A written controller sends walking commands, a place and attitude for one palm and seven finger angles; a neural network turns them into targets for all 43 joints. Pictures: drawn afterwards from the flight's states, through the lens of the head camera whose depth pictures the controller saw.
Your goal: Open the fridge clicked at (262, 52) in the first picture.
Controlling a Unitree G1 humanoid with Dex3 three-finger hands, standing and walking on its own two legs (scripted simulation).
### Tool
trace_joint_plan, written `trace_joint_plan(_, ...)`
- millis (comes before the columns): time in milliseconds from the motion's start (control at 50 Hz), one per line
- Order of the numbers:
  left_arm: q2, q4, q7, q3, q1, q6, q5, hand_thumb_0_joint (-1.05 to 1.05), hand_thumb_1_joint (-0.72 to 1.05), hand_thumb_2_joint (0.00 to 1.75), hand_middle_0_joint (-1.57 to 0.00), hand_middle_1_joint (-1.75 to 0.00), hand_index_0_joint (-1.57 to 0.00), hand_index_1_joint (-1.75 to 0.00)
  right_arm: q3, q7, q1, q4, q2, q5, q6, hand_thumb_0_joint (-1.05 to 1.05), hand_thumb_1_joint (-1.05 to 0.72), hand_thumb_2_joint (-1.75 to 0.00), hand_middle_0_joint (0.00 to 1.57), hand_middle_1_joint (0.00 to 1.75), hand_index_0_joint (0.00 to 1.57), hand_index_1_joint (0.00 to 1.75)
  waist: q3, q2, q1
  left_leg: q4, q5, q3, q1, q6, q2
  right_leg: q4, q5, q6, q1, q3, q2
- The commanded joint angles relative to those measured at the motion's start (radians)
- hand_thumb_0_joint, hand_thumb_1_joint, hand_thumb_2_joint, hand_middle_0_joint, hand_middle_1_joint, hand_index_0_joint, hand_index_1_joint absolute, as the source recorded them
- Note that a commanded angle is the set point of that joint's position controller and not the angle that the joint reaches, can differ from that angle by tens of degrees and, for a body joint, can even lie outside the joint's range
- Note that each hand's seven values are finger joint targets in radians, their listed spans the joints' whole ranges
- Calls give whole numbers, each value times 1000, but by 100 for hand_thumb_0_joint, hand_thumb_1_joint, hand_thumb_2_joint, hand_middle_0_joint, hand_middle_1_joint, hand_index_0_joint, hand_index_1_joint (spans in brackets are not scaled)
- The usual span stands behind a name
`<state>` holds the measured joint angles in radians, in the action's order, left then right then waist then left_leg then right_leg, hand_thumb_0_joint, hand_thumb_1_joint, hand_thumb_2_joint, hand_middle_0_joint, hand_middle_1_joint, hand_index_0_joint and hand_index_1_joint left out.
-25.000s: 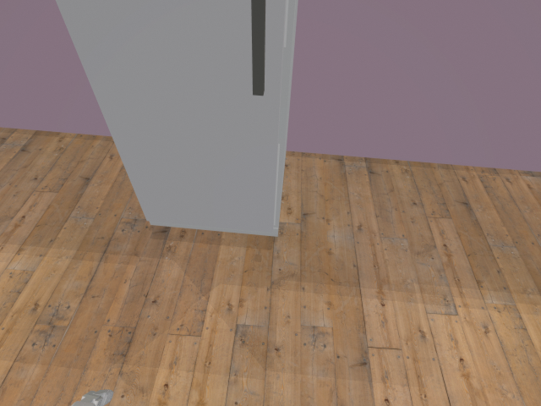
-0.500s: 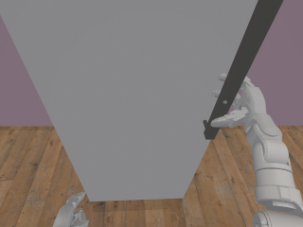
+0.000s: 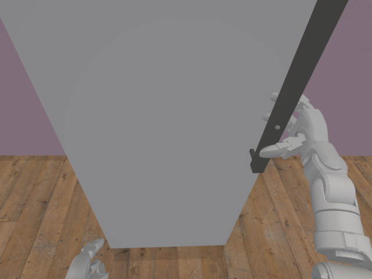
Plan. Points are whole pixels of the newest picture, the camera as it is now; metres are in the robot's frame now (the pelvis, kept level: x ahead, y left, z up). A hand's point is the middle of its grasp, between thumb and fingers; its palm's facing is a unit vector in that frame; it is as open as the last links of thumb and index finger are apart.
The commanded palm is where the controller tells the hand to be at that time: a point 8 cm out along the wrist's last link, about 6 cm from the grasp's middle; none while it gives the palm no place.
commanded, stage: grip the handle and tug to test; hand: right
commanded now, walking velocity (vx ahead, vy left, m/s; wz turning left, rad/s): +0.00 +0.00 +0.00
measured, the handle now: (284, 89) +0.43 -0.16 +0.25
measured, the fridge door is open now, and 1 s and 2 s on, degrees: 0 0 6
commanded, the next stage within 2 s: pull the door a little, standing still in 1.36 s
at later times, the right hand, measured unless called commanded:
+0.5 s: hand (276, 129) +0.37 -0.15 +0.19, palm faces -0.06 +1.00 -0.01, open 7.5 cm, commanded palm +0.35 -0.20 +0.18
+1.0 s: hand (274, 129) +0.37 -0.14 +0.19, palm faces -0.06 +1.00 -0.01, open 6.3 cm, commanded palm +0.35 -0.20 +0.18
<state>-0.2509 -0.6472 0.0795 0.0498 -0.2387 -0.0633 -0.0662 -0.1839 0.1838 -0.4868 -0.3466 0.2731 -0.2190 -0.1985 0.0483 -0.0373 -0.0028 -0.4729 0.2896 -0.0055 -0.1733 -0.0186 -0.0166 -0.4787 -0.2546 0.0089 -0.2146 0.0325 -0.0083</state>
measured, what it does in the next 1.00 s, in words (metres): stands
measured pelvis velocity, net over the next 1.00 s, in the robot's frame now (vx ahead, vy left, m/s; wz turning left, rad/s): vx -0.01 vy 0.00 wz -0.01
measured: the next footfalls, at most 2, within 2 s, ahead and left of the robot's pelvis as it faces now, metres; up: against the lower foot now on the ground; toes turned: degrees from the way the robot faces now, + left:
none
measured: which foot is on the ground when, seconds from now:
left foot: down 0.00-1.00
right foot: down 0.00-1.00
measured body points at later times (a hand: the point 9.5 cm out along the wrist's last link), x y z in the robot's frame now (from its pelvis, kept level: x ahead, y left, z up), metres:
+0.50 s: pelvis +0.00 +0.00 +0.00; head -0.03 +0.02 +0.45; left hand +0.16 +0.23 -0.09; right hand +0.37 -0.20 +0.19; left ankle -0.02 +0.11 -0.74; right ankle +0.00 -0.11 -0.74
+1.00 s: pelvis -0.01 +0.00 +0.00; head -0.03 +0.02 +0.45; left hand +0.15 +0.24 -0.09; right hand +0.37 -0.20 +0.19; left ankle -0.02 +0.11 -0.74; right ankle +0.00 -0.11 -0.74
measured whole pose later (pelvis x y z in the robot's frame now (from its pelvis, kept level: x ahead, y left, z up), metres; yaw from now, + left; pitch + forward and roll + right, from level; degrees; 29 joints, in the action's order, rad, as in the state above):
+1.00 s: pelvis -0.01 +0.00 +0.00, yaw +0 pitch -1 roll +0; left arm -0.25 -0.65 0.09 0.05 -0.22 -0.04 -0.07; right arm -0.16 0.16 -0.49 -0.33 0.26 -0.22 -0.22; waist 0.04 -0.04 0.00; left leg -0.47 0.28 -0.02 -0.17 -0.02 -0.02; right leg -0.47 -0.24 0.00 -0.21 0.02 -0.01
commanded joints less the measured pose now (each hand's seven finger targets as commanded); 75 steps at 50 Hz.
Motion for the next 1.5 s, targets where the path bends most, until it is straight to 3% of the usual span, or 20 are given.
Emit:
trace_joint_plan(0,-121,159,10,-43,127,-55,-2,0,90,90,-20,-30,-20,-30,-38,3,-429,259,163,-9,55,0,31,-38,32,123,32,123,240,39,-3,49,-354,-9,-1,-7,14,31,265,38,154,-19,2)
trace_joint_plan(40,-114,160,9,-41,135,-59,-3,0,90,90,-20,-30,-20,-30,-12,3,-440,288,134,-11,54,0,22,-42,33,124,33,124,240,0,-6,49,-331,-12,-18,-11,13,28,258,33,171,-24,1)
trace_joint_plan(80,-124,150,12,-43,132,-58,3,0,90,90,-20,-30,-20,-30,-49,-6,-422,281,172,-14,55,0,13,-46,34,125,34,125,240,46,1,54,-329,-13,-6,-10,11,31,258,33,168,-28,-1)
trace_joint_plan(180,-124,144,13,-40,137,-52,2,0,90,90,-20,-30,-20,-30,-41,-11,-403,250,164,-11,39,0,-11,-56,36,129,36,129,220,68,1,57,-318,-12,-12,-6,12,34,239,35,151,-25,1)
trace_joint_plan(240,-111,153,10,-36,149,-51,1,0,90,90,-20,-30,-20,-30,-11,-16,-443,293,133,-5,38,0,-25,-62,38,131,38,131,230,5,-2,50,-315,-14,-15,-13,15,34,247,31,165,-28,3)
trace_joint_plan(320,-118,147,13,-36,143,-43,2,0,90,90,-20,-30,-20,-30,-35,-17,-444,264,157,-13,36,0,-43,-70,40,133,40,133,224,86,-6,55,-317,-15,-8,-8,12,34,235,34,146,-31,3)
trace_joint_plan(400,-113,156,11,-36,149,-45,4,0,90,90,-20,-30,-20,-30,-26,-22,-437,274,146,-6,41,0,-62,-78,42,136,42,136,247,33,1,53,-314,-10,-8,-10,14,34,242,34,166,-28,3)
trace_joint_plan(480,-117,159,10,-38,148,-39,5,0,90,90,-20,-30,-20,-30,-73,-15,-370,263,188,-11,45,0,-81,-86,44,139,44,139,245,62,17,53,-350,-10,26,-10,14,33,260,33,148,-22,4)
trace_joint_plan(520,-113,163,10,-34,153,-39,0,0,90,90,-20,-30,-20,-30,-37,-9,-416,280,161,-12,48,0,-90,-90,45,140,45,140,226,37,3,56,-327,-9,8,-9,14,38,238,33,143,-22,5)
trace_joint_plan(600,-117,158,12,-38,147,-40,2,0,90,90,-20,-30,-20,-30,-71,-16,-403,267,191,-12,44,0,-90,-90,45,140,45,140,230,50,8,63,-310,-8,4,-7,12,41,226,35,146,-20,3)
trace_joint_plan(660,-112,156,12,-36,146,-41,1,0,90,90,-20,-30,-20,-30,-30,-22,-430,269,149,-8,37,0,-90,-90,45,140,45,140,217,43,-2,65,-296,-10,-12,-8,9,42,219,34,149,-23,3)
trace_joint_plan(780,-122,145,18,-42,137,-32,2,0,90,90,-20,-30,-20,-30,-64,-28,-444,241,200,0,36,0,-90,-90,45,140,45,140,219,55,-2,76,-282,-4,-3,-5,11,43,205,38,141,-20,5)
trace_joint_plan(860,-114,147,14,-37,139,-37,-1,0,90,90,-20,-30,-20,-30,-21,-21,-458,235,152,-4,38,0,-90,-90,45,140,45,140,213,44,-9,73,-272,-7,-19,-5,9,43,192,37,140,-22,8)
trace_joint_plan(940,-118,146,16,-38,137,-38,1,0,90,90,-20,-30,-20,-30,-49,-20,-460,219,186,-5,43,0,-90,-90,45,140,45,140,219,51,-5,79,-266,2,-11,-3,12,44,179,41,129,-19,9)
trace_joint_plan(980,-121,152,14,-40,139,-35,1,0,90,90,-20,-30,-20,-30,-76,-17,-397,218,210,-3,47,0,-90,-90,45,140,45,140,232,60,12,75,-282,0,13,-6,12,46,199,39,130,-21,7)
trace_joint_plan(1000,-115,159,12,-36,145,-36,0,0,90,90,-20,-30,-20,-30,-43,-11,-407,233,173,-5,49,0,-90,-90,45,140,45,140,227,34,6,71,-296,-1,9,-6,14,47,206,40,134,-17,9)
trace_joint_plan(1160,-115,177,7,-38,154,-39,-1,0,90,90,-20,-30,-20,-30,-85,-4,-309,272,197,-15,39,0,-90,-90,45,140,45,140,227,74,23,71,-317,-2,28,-3,10,47,212,39,126,-11,6)
trace_joint_plan(1420,-112,218,-4,-45,172,-26,4,0,90,90,-20,-30,-20,-30,-166,1,-55,468,225,-34,-24,0,-90,-90,45,140,45,140,266,75,59,37,-531,-5,121,4,16,36,358,35,133,10,6)
trace_joint_plan(1440,-111,218,-6,-44,173,-24,4,0,90,90,-20,-30,-20,-30,-153,3,-45,481,210,-35,-30,0,-90,-90,45,140,45,140,262,71,56,33,-556,-5,122,5,17,32,370,35,135,13,6)
trace_joint_plan(1480,-110,200,0,-44,173,-20,3,0,90,90,-20,-30,-20,-30,-34,-1,-171,463,112,-30,-46,0,-90,-90,45,140,45,140,205,67,12,46,-532,-7,59,11,15,19,354,37,147,15,6)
